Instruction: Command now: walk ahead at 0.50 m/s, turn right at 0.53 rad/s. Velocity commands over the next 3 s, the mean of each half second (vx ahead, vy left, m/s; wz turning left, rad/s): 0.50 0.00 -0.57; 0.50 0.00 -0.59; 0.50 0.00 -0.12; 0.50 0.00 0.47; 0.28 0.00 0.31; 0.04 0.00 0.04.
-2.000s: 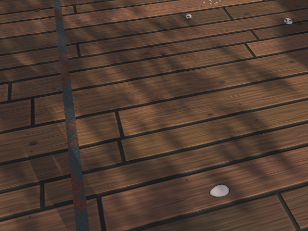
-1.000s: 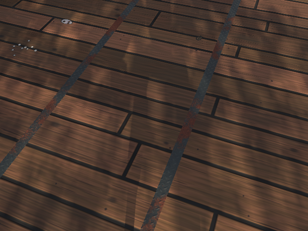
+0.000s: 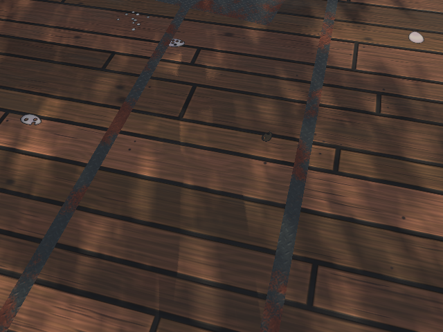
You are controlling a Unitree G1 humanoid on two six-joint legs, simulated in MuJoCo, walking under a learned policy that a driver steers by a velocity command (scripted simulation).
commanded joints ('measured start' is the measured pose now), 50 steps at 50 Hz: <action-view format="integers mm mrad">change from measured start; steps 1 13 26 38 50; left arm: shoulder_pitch -26 163 -141 145 -36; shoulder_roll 178 29 59 248 160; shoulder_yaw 51 4 22 114 54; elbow -66 -110 -146 -115 -114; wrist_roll -10 -23 -12 -16 -1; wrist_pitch -9 3 28 45 -10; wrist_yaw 21 24 -5 -12 21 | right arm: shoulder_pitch -44 241 93 155 -37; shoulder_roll -51 -267 -128 -154 -72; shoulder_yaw -11 -93 -61 -60 -21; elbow -63 3 60 94 0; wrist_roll -2 -1 10 23 -1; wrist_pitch -5 -27 -14 34 -2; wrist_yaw -3 11 0 -19 5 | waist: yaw -9 -65 -72 130 -27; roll -83 363 47 -76 -74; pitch -40 -358 -2 -230 -41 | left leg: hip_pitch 67 979 573 362 22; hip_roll -31 343 165 104 7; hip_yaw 32 -691 58 291 33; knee -194 -617 -798 45 -118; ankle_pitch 199 -108 315 519 187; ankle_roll -31 305 230 72 -29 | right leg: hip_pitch -53 -458 -511 355 -2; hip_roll -205 -13 -230 -182 -232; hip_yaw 172 93 -2 34 170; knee -126 795 565 181 -139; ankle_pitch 251 -449 86 70 273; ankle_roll -153 59 124 -116 -170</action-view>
